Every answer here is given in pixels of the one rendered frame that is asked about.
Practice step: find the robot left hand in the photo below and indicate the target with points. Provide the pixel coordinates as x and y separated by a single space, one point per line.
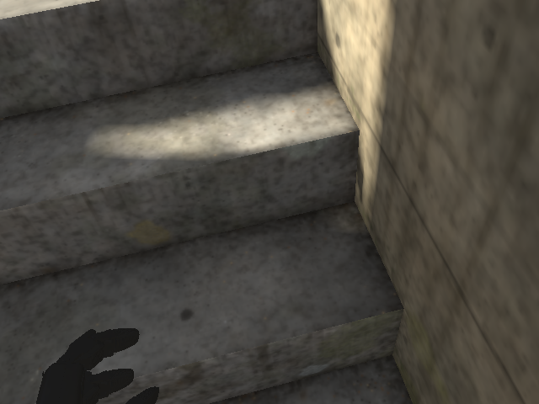
68 382

